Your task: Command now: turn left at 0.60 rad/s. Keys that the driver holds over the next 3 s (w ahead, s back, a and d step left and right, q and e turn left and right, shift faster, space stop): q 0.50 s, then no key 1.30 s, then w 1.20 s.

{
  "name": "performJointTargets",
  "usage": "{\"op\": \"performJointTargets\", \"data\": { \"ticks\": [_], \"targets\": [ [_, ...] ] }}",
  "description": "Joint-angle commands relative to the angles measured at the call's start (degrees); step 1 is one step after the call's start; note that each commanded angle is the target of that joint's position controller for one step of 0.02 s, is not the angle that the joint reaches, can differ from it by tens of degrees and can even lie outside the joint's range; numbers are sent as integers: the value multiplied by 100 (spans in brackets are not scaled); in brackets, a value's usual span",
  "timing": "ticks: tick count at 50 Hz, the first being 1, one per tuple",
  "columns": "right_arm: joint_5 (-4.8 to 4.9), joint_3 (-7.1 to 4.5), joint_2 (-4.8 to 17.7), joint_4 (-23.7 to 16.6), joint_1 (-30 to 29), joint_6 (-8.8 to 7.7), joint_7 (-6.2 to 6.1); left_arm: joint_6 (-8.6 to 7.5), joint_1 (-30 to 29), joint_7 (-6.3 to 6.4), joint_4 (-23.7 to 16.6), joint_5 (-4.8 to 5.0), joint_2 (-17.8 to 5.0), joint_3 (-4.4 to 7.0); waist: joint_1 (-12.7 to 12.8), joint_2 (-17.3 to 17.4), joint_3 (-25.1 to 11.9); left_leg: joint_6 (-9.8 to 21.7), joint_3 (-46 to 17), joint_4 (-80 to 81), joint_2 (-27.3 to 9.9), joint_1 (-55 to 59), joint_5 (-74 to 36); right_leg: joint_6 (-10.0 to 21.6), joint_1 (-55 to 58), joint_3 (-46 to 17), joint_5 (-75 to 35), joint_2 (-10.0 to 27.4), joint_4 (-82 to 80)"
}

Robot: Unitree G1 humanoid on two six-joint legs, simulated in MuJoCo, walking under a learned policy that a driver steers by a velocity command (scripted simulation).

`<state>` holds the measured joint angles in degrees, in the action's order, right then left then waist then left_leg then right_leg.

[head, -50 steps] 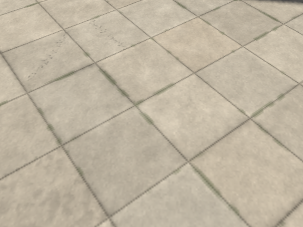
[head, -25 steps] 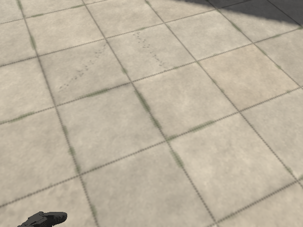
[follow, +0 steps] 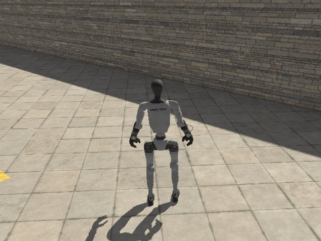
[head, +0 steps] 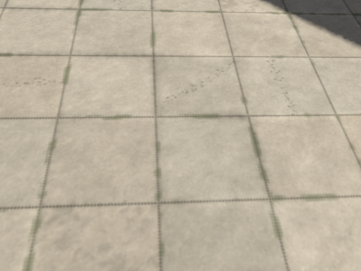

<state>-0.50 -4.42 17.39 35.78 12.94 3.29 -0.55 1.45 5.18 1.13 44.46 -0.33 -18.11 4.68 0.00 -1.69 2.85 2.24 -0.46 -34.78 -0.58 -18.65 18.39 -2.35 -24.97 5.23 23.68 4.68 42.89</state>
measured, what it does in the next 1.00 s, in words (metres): steps on the spot, turning left: right foot, then left foot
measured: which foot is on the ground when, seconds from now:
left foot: down 0.00-0.42, up 0.44-0.76, down 0.78-1.00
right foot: up 0.00-0.40, down 0.42-1.00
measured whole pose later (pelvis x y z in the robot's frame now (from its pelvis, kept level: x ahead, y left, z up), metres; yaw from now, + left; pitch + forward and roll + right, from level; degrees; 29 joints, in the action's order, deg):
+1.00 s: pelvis +0.00 +0.02 +0.01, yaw +23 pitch -1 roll +0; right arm -1.4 -1.0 12.6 37.2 8.9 0.8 -0.2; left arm 0.4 10.9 0.1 46.8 -0.8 -16.4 1.7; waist 2.0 -1.4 1.5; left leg 1.4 -1.7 -29.3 2.2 -12.3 16.2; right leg -3.2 -11.9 0.3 15.2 3.6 28.5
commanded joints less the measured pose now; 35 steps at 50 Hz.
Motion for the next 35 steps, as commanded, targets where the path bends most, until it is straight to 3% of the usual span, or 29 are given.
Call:
{"op": "performJointTargets", "data": {
  "ticks": [1,2,3,5,10,14,17,19,20,21,22,23,24,25,26,29,33,35],
  "targets": [
    [-138,-351,1307,-400,118,-295,-39,-110,-488,55,-627,35,-613,187,-120,1197,-499,1385,-2373,1815,-1645,912,-1712,11,-1540,-838,596,-306,2077],
    [-23,-306,1111,-437,-186,-322,-60,-90,-263,104,-455,9,-609,218,25,958,-543,1066,-2052,1716,-1368,936,-1528,9,-1490,-882,180,-251,2061],
    [59,-240,959,-462,-325,-321,-81,-75,-155,131,-389,-43,-639,236,66,1013,-574,969,-1883,1645,-1258,898,-1855,-47,-1399,-857,-68,-278,2129],
    [46,-171,835,-491,-280,-298,-129,-102,-64,95,-399,-22,-559,228,117,985,-771,993,-1728,1539,-1086,892,-2425,-137,-1093,-831,-357,-403,2285],
    [77,-242,986,-486,-36,-222,-197,-160,-362,24,-535,39,-340,114,-89,1042,-791,1030,-1984,1320,-979,1309,-2339,-248,-893,-916,-468,-530,782],
    [70,-286,1083,-572,-127,-152,-142,-212,-318,-68,-559,91,-408,112,-138,1137,-789,1120,-2486,1226,-978,1018,-2292,-192,-223,-960,-200,-672,-21],
    [128,-291,1072,-621,-278,-116,-98,-272,-157,-137,-567,110,-458,132,-86,1171,-839,1067,-2877,1063,-888,1070,-2591,-99,170,-990,-203,-743,-708],
    [220,-278,1026,-671,-506,-88,-114,-318,173,-172,-485,88,-461,161,152,1104,-887,818,-2887,826,-640,916,-2414,36,839,-892,-1022,-731,-1886],
    [230,-250,913,-689,-481,-85,-139,-324,370,-159,-429,44,-607,215,186,920,-954,559,-2726,593,-410,511,-1750,184,1482,-1038,-1717,-380,-2293],
    [140,-172,591,-680,-181,-86,-135,-288,472,-122,-476,-47,-983,292,2,-217,-1127,207,-1977,-537,180,-271,3,624,2214,-2045,-2485,796,-2401],
    [173,-240,762,-814,-126,-137,-137,-255,398,-130,-446,-194,-1258,331,-136,-1540,-714,-141,-948,-1595,956,-1477,1966,1669,2023,-3370,-3464,1788,-2572],
    [74,-377,1208,-706,-7,-178,-133,-288,184,-97,-601,-158,-964,261,-108,-1055,-654,-383,-991,-2826,481,-1585,1858,2003,1803,-3339,-3459,2041,-2574],
    [126,-451,1327,-560,30,-155,-110,-286,-109,-46,-679,-111,-650,172,-197,-715,-559,-464,-946,-3251,389,-1571,1437,1757,1674,-2685,-3248,1646,-2485],
    [142,-446,1186,-421,115,-90,-124,-266,-304,-14,-727,-56,-543,141,-257,-538,-453,-564,-866,-3445,344,-1600,1105,1468,1649,-2140,-2916,1236,-2424],
    [117,-404,1034,-412,64,-47,-134,-257,-288,12,-721,18,-497,118,-159,-531,-388,-645,-856,-3614,346,-1737,838,1418,1716,-1936,-2981,1101,-2393],
    [162,-242,604,-538,-242,-55,-108,-177,72,57,-611,-9,-567,108,55,-646,-448,-767,-539,-3042,345,-1639,619,1521,1966,-1428,-3411,879,-2402],
    [76,-70,356,-639,-491,-95,-62,-98,123,11,-558,36,-789,161,208,-893,-681,-757,-192,-1354,69,-754,714,1550,2055,-1211,-3560,964,-2301],
    [105,-75,428,-593,-430,-100,-40,-79,209,-36,-492,93,-873,170,238,-990,-691,-705,11,-629,94,-266,566,1550,1947,-1248,-3578,1015,-2240]
  ]
}}
Next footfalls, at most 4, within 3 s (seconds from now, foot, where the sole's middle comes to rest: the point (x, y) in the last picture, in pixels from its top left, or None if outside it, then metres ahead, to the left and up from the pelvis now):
0.42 right None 0.09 -0.10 -0.77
0.78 left None -0.01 0.13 -0.77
2.52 left None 0.38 0.27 -0.77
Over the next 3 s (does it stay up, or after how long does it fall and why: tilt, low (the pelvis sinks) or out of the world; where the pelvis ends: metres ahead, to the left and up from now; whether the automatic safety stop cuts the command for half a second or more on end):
stays up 0.50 0.19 0.01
